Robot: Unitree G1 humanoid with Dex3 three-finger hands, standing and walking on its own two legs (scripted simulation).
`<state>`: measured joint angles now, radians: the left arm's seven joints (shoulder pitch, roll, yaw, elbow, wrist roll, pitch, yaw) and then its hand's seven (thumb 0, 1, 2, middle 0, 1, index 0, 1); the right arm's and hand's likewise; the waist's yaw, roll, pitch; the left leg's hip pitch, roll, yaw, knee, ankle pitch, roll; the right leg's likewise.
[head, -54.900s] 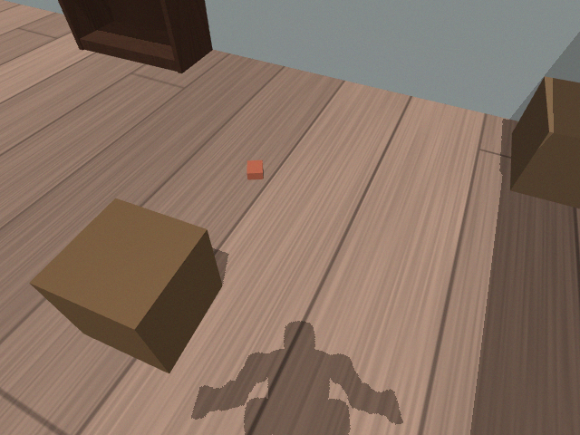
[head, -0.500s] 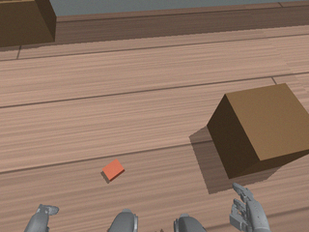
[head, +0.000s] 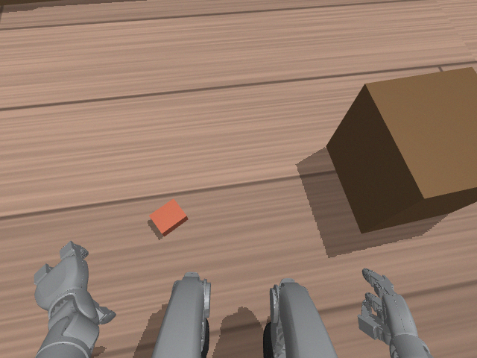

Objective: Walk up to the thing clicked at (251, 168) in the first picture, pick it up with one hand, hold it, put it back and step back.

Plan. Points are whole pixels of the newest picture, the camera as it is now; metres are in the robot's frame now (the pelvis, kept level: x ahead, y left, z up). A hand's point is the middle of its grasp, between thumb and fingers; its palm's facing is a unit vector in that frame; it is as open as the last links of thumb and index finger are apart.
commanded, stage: rise first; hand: left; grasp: from above
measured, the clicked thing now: (168, 217) +0.49 +0.24 -0.55
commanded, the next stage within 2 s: none
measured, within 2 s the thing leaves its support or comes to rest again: neither
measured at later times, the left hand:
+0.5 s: hand (130, 246) +0.35 +0.28 -0.34, palm faces -0.30 -0.25 -0.92, open 12.1 cm
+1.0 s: hand (145, 227) +0.42 +0.27 -0.41, palm faces -0.29 -0.32 -0.90, open 11.4 cm
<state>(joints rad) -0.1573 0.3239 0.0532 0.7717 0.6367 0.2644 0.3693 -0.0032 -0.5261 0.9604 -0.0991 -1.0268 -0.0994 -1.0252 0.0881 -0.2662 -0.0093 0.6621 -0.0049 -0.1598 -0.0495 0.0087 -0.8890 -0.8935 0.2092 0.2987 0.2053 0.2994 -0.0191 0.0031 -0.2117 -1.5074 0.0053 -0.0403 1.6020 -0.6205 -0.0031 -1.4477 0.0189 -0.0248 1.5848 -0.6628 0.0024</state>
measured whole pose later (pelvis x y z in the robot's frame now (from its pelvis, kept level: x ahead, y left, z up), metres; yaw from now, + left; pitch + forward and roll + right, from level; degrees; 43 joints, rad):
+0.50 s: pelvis -0.05 -0.01 -0.17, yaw -4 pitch +36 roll -4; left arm -0.79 0.48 0.17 1.34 0.83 0.23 0.55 0.00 -0.23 0.77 -0.39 -0.75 -0.39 -0.76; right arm 0.09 -0.22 0.01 0.86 -0.11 -0.19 0.10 0.01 -0.90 -0.90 0.21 0.30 0.20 0.30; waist -0.12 0.01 -0.14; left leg -2.13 0.03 -0.08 2.16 -0.65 -0.01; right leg -2.08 0.06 -0.06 2.13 -0.68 0.00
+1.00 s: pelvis -0.05 +0.00 -0.24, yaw -7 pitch +35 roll -6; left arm -1.05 0.67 0.31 1.60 0.88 0.22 0.53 0.00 -0.13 0.66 -0.45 -0.75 -0.47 -0.73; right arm 0.14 -0.28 0.06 0.86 -0.15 -0.26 0.23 0.00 -0.91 -0.90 0.20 0.30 0.20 0.30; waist -0.21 0.01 -0.03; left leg -2.32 0.04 -0.11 2.38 -0.67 -0.01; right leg -2.25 0.07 -0.09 2.33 -0.69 0.01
